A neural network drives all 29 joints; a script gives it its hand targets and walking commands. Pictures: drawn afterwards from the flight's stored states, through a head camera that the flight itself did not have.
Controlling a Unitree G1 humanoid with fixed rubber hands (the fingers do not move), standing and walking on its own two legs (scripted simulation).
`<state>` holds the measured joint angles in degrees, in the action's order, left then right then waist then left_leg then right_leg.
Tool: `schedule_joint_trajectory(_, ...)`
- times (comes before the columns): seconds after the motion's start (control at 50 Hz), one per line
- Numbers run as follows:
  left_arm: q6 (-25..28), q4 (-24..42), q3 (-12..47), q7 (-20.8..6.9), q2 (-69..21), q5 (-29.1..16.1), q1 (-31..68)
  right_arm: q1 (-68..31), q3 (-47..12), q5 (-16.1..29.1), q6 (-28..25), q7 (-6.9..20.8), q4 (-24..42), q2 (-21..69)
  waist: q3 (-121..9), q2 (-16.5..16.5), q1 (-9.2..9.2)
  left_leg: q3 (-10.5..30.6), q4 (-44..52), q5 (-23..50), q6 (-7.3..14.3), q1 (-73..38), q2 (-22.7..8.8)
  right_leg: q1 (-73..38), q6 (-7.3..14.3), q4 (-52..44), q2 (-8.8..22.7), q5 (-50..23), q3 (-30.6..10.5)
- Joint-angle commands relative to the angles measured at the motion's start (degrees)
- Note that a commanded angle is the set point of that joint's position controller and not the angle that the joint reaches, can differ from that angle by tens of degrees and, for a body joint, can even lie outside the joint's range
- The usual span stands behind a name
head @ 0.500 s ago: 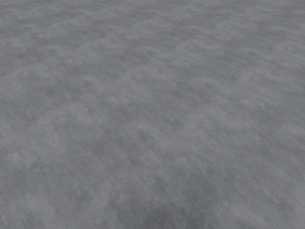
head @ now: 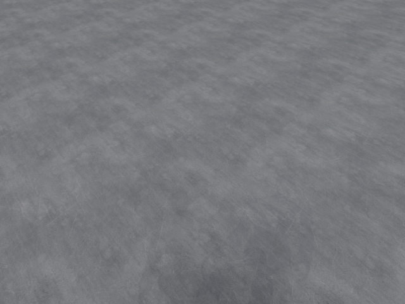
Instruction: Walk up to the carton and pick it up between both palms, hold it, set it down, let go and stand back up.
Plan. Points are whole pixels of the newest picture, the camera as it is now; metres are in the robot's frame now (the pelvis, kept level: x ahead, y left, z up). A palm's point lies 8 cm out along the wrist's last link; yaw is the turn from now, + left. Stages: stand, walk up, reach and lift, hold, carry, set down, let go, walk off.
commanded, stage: stand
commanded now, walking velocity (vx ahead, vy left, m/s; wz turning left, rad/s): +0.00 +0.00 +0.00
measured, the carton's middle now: out of the picture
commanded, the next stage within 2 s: walk up in 2.00 s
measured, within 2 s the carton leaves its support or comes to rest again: neither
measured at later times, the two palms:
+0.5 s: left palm out of the picture +0.01 +0.22 -0.14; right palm out of the picture +0.00 -0.23 -0.14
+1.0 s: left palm out of the picture +0.01 +0.22 -0.14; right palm out of the picture +0.00 -0.23 -0.14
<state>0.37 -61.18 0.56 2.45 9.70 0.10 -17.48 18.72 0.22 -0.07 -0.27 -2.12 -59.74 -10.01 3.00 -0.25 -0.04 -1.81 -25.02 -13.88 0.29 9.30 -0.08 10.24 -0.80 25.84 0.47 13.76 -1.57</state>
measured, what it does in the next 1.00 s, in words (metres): stands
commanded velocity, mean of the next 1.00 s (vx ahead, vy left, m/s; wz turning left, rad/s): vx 0.00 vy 0.00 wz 0.00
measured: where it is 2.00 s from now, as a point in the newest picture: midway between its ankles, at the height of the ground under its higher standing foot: outside the picture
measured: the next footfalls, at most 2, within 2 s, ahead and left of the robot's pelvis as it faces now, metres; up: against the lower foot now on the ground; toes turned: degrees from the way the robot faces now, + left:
none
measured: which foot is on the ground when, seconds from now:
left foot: down 0.00-1.00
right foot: down 0.00-1.00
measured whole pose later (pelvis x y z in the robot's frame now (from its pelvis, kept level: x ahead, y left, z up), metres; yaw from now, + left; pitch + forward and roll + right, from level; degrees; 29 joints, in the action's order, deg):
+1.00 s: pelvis +0.01 +0.00 +0.00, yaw +1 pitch -2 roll +0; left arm 0.5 -63.3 0.6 2.8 9.0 -0.1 -15.9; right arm 18.4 0.5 0.1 -0.8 -2.6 -60.9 -8.9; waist 3.2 0.0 0.0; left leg -1.2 -23.9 -14.3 0.1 7.6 0.0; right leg 8.3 -0.6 24.9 0.5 14.4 -1.0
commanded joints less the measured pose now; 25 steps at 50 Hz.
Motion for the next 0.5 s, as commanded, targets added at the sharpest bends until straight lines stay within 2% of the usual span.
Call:
schedule_joint_trajectory(0.0,0.8,1.7,-1.4,0.4,6.8,-0.1,-3.6,4.3,1.5,0.0,-0.9,-0.4,2.0,-6.8,0.9,1.1,-0.06,5.6,5.8,5.0,0.9,0.8,-5.8,2.1,0.9,-5.6,4.7,-6.1,-4.2)
schedule_joint_trajectory(0.08,0.9,1.0,-1.4,0.6,6.8,0.0,-3.0,4.5,1.3,0.1,-0.9,-0.5,1.6,-5.9,1.1,0.1,0.06,5.8,5.9,6.5,1.1,0.7,-5.9,1.3,1.0,-5.4,5.1,-7.2,-4.2)
schedule_joint_trajectory(0.12,0.7,0.7,-1.4,0.5,6.3,-0.1,-3.4,4.1,1.7,0.1,-0.9,-0.6,1.7,-6.3,2.8,0.4,0.01,5.8,6.4,4.6,0.9,1.0,-5.7,2.5,0.7,-5.5,4.8,-5.8,-4.1)
schedule_joint_trajectory(0.2,0.7,0.6,-1.3,0.6,6.2,0.0,-2.8,4.5,1.5,0.1,-0.9,-0.7,1.7,-6.1,2.3,1.3,0.13,5.8,6.4,6.1,0.7,1.3,-5.9,1.3,1.0,-5.5,4.9,-6.9,-3.7)
schedule_joint_trajectory(0.22,0.7,0.6,-1.3,0.6,5.8,-0.1,-3.3,4.1,1.5,0.2,-0.9,-0.7,1.9,-6.2,1.9,0.5,-0.29,5.5,6.1,6.0,0.7,0.8,-5.8,1.4,0.9,-5.7,5.0,-7.0,-4.0)
schedule_joint_trajectory(0.32,0.7,0.6,-1.2,0.6,6.2,-0.2,-2.9,4.1,1.6,0.1,-1.0,-0.7,1.8,-6.2,1.1,-0.3,0.12,5.2,5.8,7.5,0.5,-0.3,-5.7,1.4,0.7,-5.6,5.1,-7.9,-3.9)
schedule_joint_trajectory(0.38,0.9,0.3,-1.6,0.7,6.2,-0.2,-2.8,4.2,1.5,0.1,-1.0,-0.7,1.2,-5.5,1.1,0.9,0.13,5.3,5.4,9.0,0.8,-0.5,-6.1,0.8,0.9,-5.5,5.3,-9.4,-4.0)
schedule_joint_trajectory(0.42,0.9,0.3,-1.4,0.8,6.2,-0.2,-2.7,4.0,1.6,0.0,-1.0,-0.7,1.1,-6.0,1.2,-0.1,-0.02,4.9,5.6,9.0,0.7,-0.6,-5.9,0.8,0.8,-5.7,5.2,-9.4,-3.7)
schedule_joint_trajectory(0.48,0.9,0.2,-1.3,0.8,6.4,0.0,-2.4,3.6,1.5,-0.1,-1.1,-0.7,1.0,-5.7,1.4,0.2,0.12,5.3,5.7,9.7,0.8,-1.1,-6.1,1.0,0.9,-5.5,5.1,-9.4,-3.8)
